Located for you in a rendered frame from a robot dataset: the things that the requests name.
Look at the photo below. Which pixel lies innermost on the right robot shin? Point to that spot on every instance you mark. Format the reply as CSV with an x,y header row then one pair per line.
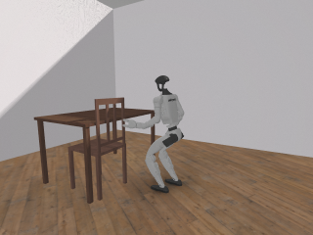
x,y
167,163

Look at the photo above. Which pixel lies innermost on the robot left upper arm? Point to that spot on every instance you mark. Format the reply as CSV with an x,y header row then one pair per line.
x,y
157,107

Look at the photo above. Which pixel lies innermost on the table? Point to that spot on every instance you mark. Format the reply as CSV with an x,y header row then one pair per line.
x,y
85,119

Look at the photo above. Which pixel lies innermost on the robot right upper arm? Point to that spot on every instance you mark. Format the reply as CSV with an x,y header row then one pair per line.
x,y
179,107

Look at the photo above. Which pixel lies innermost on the chair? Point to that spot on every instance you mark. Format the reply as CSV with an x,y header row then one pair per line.
x,y
99,146

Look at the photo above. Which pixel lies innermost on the left robot hand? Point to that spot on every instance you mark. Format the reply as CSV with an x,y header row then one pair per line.
x,y
131,123

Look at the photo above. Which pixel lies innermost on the right robot forearm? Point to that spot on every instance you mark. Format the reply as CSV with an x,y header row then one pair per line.
x,y
179,118

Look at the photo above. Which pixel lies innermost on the robot left thigh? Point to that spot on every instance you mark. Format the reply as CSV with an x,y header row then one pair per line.
x,y
165,140

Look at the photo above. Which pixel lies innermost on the left robot forearm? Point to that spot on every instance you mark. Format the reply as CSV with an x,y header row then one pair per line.
x,y
147,124

